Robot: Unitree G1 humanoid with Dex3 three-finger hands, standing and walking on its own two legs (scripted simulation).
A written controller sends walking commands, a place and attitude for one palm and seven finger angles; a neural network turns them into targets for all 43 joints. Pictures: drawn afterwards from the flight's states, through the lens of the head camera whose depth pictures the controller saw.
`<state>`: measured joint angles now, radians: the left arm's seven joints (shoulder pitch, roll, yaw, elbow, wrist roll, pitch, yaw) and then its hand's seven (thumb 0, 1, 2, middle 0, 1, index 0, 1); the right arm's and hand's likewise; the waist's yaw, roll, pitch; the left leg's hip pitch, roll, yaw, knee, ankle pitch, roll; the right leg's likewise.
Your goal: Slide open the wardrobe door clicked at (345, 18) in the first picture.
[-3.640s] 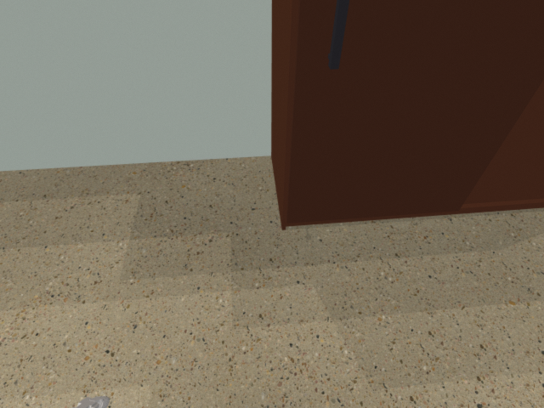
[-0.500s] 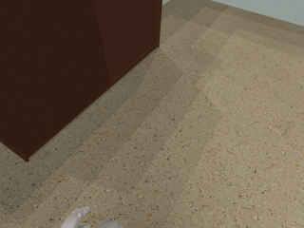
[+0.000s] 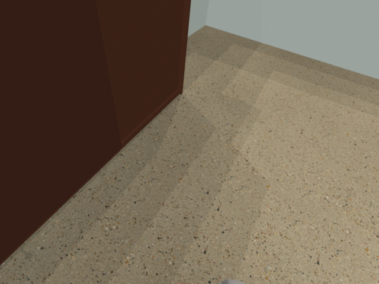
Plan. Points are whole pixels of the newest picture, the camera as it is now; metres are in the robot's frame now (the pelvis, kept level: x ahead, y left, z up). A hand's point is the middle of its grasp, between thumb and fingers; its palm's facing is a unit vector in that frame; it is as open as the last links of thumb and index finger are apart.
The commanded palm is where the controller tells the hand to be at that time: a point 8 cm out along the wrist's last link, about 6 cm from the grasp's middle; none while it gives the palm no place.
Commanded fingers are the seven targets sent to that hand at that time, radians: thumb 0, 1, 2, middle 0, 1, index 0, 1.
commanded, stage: walk to a spot facing it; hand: left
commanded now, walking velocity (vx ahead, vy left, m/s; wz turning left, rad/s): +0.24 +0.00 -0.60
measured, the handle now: out of the picture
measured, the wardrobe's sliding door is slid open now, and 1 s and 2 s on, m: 0.00 0.00 0.00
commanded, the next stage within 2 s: turn to face it in 0.12 s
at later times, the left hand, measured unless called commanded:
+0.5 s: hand (163, 220) +0.32 +0.09 -0.18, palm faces -0.09 -0.98 -0.18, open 7.4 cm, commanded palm none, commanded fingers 0.00 0.90 0.90 -0.20 -0.30 -0.20 -0.30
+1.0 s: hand (109, 247) +0.24 +0.22 -0.18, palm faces +0.27 -0.93 -0.27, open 7.4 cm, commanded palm none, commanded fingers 0.00 0.90 0.90 -0.20 -0.30 -0.20 -0.30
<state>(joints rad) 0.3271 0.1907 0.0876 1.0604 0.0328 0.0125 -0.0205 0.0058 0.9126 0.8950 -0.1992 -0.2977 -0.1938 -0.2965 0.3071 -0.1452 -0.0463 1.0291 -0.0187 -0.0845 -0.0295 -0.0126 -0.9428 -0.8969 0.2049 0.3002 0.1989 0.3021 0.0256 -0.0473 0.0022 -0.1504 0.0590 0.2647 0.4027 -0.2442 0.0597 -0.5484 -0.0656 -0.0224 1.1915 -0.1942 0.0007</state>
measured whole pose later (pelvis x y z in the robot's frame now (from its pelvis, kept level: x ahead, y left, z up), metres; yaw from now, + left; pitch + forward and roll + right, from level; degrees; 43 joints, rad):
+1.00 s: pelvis +0.22 -0.02 -0.01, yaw +13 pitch +2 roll -1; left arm 0.20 0.27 0.10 0.94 0.01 0.05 0.01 0.01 0.91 0.89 -0.20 -0.30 -0.19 -0.30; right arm 0.22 -0.20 -0.05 0.92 -0.02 0.02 0.00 0.00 -0.91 -0.90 0.20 0.30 0.20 0.30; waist -0.01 -0.02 0.06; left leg -0.35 0.01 0.06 0.52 -0.20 0.05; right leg -0.51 -0.08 -0.05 1.10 -0.39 0.08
